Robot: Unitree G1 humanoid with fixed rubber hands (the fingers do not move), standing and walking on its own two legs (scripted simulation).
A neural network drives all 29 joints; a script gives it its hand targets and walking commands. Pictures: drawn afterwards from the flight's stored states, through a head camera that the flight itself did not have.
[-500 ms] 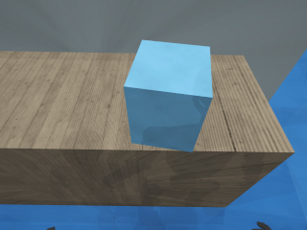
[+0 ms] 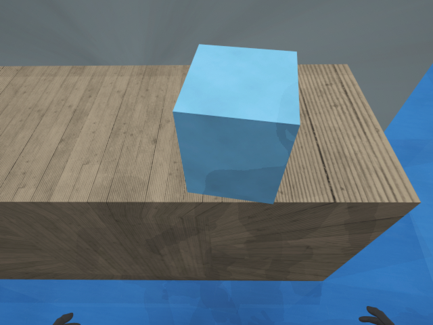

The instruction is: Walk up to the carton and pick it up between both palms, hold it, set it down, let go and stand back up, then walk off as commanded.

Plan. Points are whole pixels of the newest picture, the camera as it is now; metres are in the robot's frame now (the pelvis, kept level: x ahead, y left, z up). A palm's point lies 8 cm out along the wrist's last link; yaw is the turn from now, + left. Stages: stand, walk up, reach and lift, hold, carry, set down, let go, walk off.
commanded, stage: walk up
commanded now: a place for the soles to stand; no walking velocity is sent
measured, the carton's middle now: (237, 127) +0.49 -0.04 +0.06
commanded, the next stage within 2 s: reach and lift in 0.42 s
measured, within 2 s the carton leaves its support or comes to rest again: neither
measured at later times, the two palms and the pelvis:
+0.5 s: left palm out of the picture +0.09 +0.31 -0.11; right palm out of the picture +0.11 -0.31 -0.12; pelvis +0.01 +0.00 +0.00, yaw +1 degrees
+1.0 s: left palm (67, 297) +0.18 +0.29 -0.07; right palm (373, 278) +0.21 -0.29 -0.06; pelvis +0.05 -0.01 +0.00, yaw +1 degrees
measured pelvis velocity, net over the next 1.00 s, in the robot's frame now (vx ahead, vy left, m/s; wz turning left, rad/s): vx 0.05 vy -0.01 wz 0.03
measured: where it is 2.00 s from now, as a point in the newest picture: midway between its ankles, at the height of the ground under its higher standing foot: outside the picture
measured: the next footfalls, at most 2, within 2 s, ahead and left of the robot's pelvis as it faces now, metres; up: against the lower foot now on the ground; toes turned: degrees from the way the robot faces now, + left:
none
